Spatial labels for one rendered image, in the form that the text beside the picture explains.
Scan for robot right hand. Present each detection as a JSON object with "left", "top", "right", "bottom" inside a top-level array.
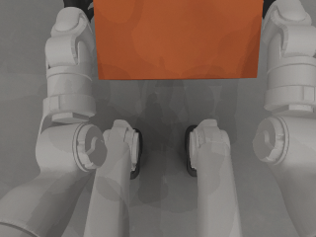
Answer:
[{"left": 262, "top": 0, "right": 276, "bottom": 19}]

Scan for robot left upper arm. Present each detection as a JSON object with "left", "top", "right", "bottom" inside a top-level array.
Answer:
[{"left": 0, "top": 122, "right": 108, "bottom": 237}]

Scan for robot right upper arm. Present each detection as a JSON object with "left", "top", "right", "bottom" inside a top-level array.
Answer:
[{"left": 252, "top": 115, "right": 316, "bottom": 237}]

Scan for left robot foot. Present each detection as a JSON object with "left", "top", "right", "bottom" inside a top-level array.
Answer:
[{"left": 130, "top": 128, "right": 143, "bottom": 180}]

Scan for robot left forearm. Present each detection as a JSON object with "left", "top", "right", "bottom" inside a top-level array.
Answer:
[{"left": 36, "top": 7, "right": 96, "bottom": 159}]

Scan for right robot thigh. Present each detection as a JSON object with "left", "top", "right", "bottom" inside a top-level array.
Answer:
[{"left": 189, "top": 126, "right": 243, "bottom": 237}]

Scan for carton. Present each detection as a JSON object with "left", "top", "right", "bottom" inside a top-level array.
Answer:
[{"left": 93, "top": 0, "right": 264, "bottom": 80}]

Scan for robot right forearm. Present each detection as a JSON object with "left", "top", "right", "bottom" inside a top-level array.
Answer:
[{"left": 261, "top": 0, "right": 316, "bottom": 119}]

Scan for robot left hand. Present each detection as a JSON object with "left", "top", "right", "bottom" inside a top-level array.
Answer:
[{"left": 63, "top": 0, "right": 94, "bottom": 23}]

